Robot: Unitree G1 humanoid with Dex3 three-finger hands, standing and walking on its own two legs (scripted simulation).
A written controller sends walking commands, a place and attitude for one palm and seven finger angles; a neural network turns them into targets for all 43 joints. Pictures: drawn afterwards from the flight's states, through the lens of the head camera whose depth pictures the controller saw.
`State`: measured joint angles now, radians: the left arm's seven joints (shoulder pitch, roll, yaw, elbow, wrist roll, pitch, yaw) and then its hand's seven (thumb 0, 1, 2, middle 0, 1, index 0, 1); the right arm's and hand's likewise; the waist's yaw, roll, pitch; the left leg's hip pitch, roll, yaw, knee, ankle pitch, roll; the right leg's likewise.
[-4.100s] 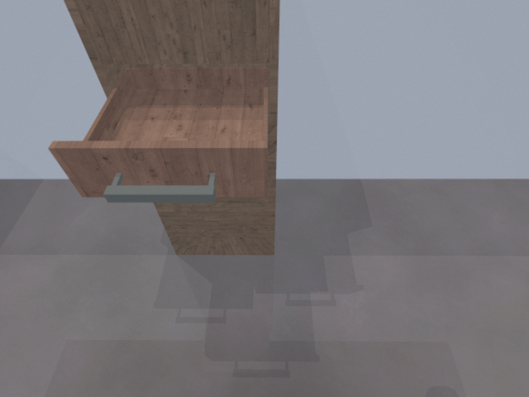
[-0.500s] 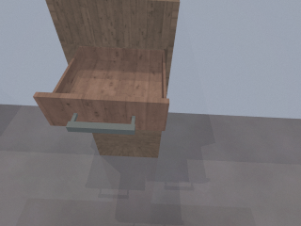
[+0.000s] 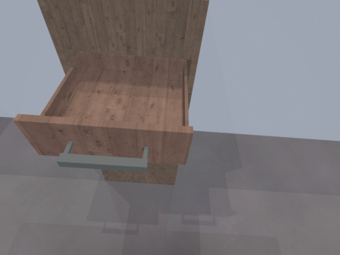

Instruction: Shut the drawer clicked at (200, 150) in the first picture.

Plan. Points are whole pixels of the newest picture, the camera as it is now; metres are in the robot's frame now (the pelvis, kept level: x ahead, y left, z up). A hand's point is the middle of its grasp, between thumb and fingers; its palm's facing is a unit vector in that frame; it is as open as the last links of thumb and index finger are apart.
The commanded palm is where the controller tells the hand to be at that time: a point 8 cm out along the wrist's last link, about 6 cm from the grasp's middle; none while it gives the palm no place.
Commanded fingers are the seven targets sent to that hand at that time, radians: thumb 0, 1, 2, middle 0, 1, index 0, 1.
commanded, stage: come to a stop and stand still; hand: left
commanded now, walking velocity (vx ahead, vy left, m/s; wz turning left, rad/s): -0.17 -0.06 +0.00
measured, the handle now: (106, 155) +0.31 +0.18 +0.06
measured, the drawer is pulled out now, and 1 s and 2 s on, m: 0.29 0.29 0.29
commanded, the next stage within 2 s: look again from close up in 1.52 s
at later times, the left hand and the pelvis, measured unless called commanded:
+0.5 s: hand out of the picture +0.07 +0.15 -0.16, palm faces +0.05 -0.97 -0.22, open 7.3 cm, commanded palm none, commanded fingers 0.00 0.90 0.90 -0.20 -0.30 -0.20 -0.30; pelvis +0.01 -0.03 +0.01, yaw +2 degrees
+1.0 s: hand out of the picture +0.03 +0.18 -0.14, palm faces +0.02 -0.96 -0.27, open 7.3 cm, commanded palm none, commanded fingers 0.00 0.90 0.90 -0.20 -0.30 -0.20 -0.30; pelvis +0.01 -0.02 +0.02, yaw +1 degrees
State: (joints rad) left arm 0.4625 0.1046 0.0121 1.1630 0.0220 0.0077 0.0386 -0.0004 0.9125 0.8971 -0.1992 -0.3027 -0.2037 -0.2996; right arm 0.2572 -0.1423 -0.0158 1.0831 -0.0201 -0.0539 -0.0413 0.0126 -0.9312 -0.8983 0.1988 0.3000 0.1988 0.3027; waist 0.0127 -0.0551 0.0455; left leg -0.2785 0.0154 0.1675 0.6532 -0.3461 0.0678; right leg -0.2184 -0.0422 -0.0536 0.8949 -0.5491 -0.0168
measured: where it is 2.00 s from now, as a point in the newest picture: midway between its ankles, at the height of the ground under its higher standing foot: outside the picture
